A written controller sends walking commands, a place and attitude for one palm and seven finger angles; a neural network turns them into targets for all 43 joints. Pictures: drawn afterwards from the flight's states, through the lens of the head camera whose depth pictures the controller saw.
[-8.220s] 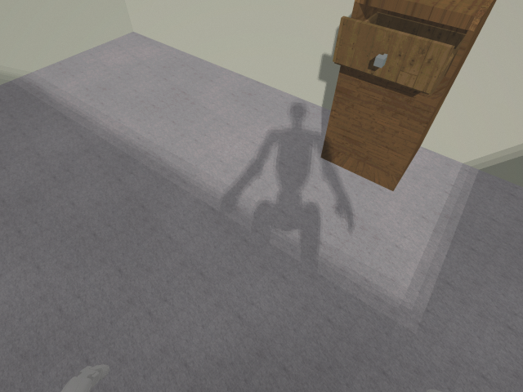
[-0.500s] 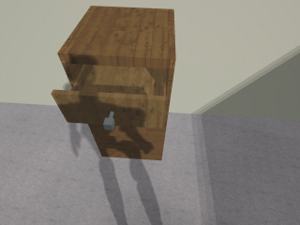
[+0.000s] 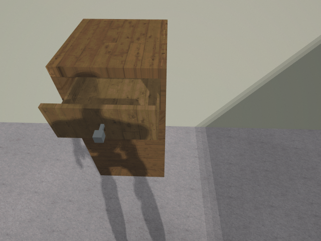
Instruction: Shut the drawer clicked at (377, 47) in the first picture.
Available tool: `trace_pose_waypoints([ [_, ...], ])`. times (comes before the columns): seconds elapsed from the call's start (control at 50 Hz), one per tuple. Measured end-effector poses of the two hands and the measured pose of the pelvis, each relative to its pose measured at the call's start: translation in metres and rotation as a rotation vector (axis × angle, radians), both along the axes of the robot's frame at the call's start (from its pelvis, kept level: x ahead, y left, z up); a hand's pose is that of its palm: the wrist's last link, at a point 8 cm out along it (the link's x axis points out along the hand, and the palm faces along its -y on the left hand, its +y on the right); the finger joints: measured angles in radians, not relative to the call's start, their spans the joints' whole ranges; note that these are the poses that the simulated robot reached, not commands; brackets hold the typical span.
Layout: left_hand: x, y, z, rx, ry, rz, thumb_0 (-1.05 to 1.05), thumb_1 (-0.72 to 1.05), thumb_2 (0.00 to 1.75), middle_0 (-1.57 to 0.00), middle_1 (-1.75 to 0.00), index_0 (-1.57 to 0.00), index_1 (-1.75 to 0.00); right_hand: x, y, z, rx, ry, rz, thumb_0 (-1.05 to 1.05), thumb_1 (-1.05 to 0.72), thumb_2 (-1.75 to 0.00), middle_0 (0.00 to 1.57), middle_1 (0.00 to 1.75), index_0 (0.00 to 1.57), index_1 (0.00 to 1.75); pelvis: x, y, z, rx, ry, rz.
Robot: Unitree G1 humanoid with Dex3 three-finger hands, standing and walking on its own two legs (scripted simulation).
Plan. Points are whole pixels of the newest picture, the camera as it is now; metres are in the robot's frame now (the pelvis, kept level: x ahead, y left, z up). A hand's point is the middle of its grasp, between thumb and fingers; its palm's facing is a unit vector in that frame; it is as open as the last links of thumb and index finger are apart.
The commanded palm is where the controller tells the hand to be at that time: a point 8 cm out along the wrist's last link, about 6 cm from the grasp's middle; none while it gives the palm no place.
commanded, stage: come to a stop and stand still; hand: left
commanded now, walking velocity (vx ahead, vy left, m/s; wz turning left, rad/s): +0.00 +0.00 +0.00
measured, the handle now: (100, 132) +0.46 +0.22 -0.04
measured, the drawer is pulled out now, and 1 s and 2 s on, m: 0.16 0.16 0.16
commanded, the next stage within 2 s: look again from close up in 1.10 s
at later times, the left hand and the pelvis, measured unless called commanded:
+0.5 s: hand out of the picture +0.03 +0.16 -0.17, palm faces +0.03 -0.99 -0.15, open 7.4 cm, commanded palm none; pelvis +0.05 +0.01 +0.01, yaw +0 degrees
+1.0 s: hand out of the picture +0.06 +0.17 -0.17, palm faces +0.02 -0.98 -0.19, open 7.4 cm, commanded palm none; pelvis +0.07 +0.01 +0.01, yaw +0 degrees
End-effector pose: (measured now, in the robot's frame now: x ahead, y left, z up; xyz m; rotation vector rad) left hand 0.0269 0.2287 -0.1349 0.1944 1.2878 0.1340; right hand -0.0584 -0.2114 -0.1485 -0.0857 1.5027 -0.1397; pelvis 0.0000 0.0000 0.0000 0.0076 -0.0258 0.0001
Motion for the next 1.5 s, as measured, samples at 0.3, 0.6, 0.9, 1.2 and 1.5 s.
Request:
trace_pose_waypoints([
  [0.3,-0.009,-0.015,-0.004,-0.047,0.109,0.046,0.01,0.92,0.89,-0.19,-0.30,-0.20,-0.30,0.046,0.012,0.005,0.010,-0.013,0.024,0.01,-0.91,-0.90,0.20,0.30,0.20,0.30,0.029,0.001,0.006,-0.001,0.014,0.002],
  [0.6,0.002,-0.019,-0.005,-0.068,0.132,0.065,0.01,0.91,0.89,-0.19,-0.30,-0.20,-0.30,0.117,-0.001,0.008,-0.049,-0.118,0.066,0.02,-0.93,-0.90,0.20,0.30,0.20,0.30,0.054,0.008,0.007,0.003,0.016,-0.002],
  [0.9,0.024,-0.008,-0.001,-0.036,0.118,0.057,0.01,0.91,0.89,-0.19,-0.30,-0.20,-0.30,0.115,0.006,0.005,-0.027,-0.077,0.057,0.01,-0.93,-0.90,0.20,0.30,0.20,0.30,0.068,0.008,0.007,0.006,0.019,-0.004],
  [1.2,0.024,-0.015,-0.003,-0.043,0.122,0.059,0.01,0.91,0.89,-0.19,-0.30,-0.20,-0.30,0.107,0.011,0.003,-0.010,-0.056,0.038,0.01,-0.92,-0.90,0.20,0.30,0.20,0.30,0.071,0.004,0.007,0.007,0.011,-0.008],
  [1.5,0.009,-0.028,-0.005,-0.069,0.141,0.072,0.00,0.91,0.89,-0.19,-0.30,-0.20,-0.30,0.103,0.008,0.005,-0.017,-0.058,0.036,0.01,-0.92,-0.90,0.20,0.30,0.20,0.30,0.066,0.001,0.007,0.006,0.006,-0.008],
])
